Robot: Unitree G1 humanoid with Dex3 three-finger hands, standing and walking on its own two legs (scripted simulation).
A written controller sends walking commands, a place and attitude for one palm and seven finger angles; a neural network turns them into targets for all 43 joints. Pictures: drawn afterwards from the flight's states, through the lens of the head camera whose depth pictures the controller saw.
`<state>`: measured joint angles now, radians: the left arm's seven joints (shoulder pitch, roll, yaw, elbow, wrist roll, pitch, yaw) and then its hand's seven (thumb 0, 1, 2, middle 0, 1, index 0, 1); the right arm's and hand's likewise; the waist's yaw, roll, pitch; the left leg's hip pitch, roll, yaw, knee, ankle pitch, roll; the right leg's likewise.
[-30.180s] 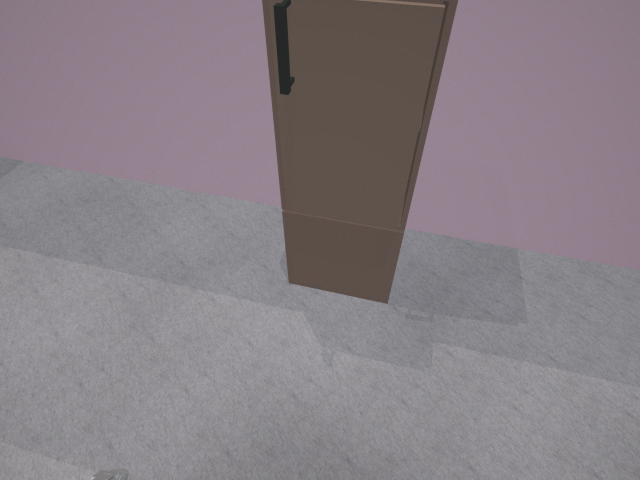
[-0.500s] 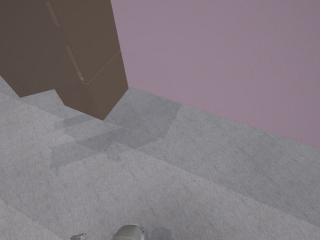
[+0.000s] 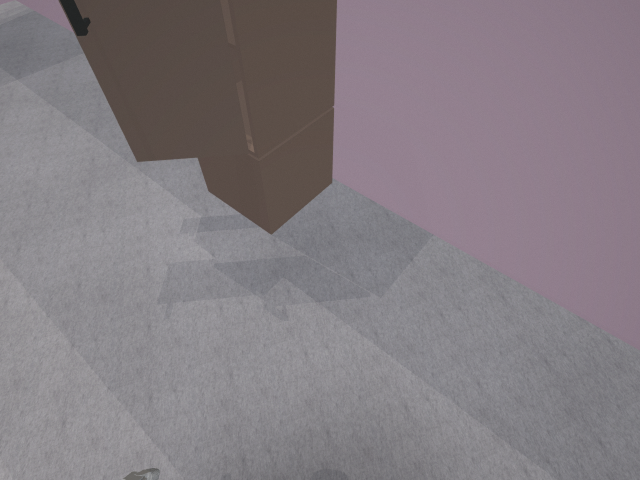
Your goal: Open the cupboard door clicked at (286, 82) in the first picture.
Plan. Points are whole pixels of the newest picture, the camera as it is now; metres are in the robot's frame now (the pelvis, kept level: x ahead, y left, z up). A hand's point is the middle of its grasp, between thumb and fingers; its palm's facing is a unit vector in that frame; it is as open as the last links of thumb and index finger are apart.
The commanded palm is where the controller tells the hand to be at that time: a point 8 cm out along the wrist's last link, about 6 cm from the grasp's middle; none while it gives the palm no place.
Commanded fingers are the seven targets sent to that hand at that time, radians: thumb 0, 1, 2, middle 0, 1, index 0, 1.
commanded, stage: turn to face it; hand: left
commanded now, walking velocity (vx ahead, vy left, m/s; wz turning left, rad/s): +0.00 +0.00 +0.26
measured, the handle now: out of the picture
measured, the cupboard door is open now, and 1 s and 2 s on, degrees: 46 46 46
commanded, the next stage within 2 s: take the last steps up to it in 0.08 s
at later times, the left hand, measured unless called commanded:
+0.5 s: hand out of the picture +0.05 +0.23 -0.15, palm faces +0.20 -0.96 -0.20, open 7.4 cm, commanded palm none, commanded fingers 0.00 0.90 0.90 -0.20 -0.30 -0.20 -0.30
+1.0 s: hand out of the picture +0.07 +0.27 -0.18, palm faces +0.35 -0.92 -0.16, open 7.4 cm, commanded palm none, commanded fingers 0.00 0.90 0.90 -0.20 -0.30 -0.20 -0.30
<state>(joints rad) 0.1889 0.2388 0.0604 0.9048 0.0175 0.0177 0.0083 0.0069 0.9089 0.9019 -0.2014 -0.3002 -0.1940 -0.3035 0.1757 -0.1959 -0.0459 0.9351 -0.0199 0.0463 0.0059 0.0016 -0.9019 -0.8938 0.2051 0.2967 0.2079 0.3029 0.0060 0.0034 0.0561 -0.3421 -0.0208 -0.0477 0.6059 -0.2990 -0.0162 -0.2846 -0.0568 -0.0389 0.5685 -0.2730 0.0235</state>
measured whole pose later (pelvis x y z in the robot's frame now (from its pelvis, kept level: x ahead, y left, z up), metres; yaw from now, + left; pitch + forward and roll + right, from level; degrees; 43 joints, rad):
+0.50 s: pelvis +0.04 +0.02 +0.01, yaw +9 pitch +1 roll +0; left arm 0.21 0.21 0.06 1.00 0.02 0.03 -0.03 0.01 0.91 0.90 -0.20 -0.30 -0.19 -0.30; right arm 0.28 -0.18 -0.03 1.01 -0.03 -0.01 -0.01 0.00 -0.90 -0.89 0.20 0.30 0.21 0.30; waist 0.01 0.00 0.05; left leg -0.20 -0.02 0.02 0.45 -0.26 0.04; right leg -0.43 -0.09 -0.08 0.89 -0.42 0.03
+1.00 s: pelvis +0.18 +0.12 -0.01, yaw +15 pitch +1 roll +1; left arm 0.38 0.17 0.06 1.12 0.03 0.00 -0.01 0.01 0.91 0.90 -0.21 -0.30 -0.20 -0.30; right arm 0.14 -0.20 -0.05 0.95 -0.03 -0.05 0.02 0.00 -0.91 -0.89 0.20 0.30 0.20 0.30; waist 0.05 -0.05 0.06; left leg -0.40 0.06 0.14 0.62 -0.20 0.02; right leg -0.26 -0.18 -0.07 0.93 -0.52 0.04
